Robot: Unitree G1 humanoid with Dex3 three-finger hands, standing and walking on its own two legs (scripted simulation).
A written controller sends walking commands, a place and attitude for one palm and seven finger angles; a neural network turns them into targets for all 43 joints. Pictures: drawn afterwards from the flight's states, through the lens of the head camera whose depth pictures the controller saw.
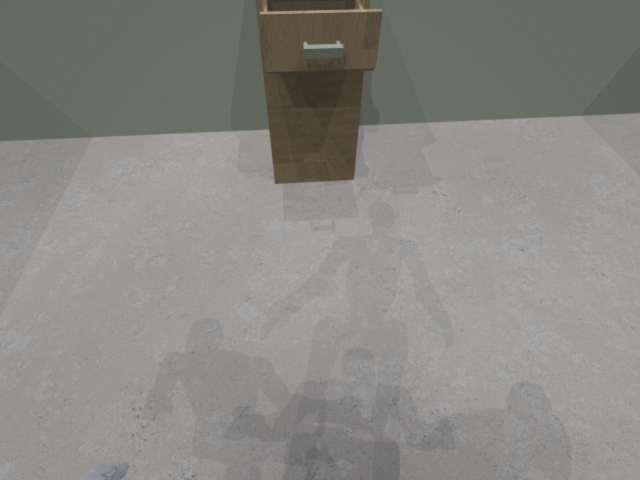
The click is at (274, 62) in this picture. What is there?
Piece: drawer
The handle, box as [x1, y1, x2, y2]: [303, 41, 343, 58]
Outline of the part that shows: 343,47 342,44 339,43 339,41 336,41 335,44 307,45 306,42 304,42 304,58 342,57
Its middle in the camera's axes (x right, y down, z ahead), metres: +0.00 -0.54 +1.10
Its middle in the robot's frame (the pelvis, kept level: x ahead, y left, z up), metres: +1.19 +0.06 +0.01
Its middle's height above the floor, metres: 0.78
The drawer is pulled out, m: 0.29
